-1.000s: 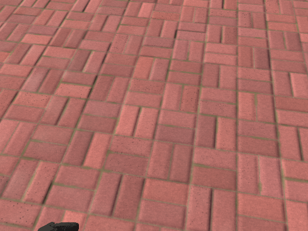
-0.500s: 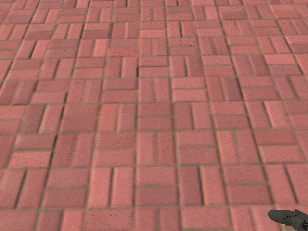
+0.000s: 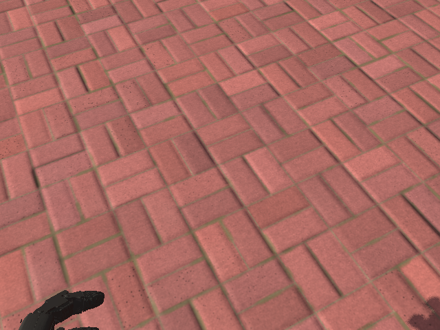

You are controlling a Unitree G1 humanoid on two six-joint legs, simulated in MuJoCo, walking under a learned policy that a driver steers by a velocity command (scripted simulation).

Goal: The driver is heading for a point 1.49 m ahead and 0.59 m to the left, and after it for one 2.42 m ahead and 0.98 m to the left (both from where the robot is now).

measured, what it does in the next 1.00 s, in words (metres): walks ahead, turning left: left foot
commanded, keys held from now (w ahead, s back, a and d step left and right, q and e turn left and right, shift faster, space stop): w+q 1.00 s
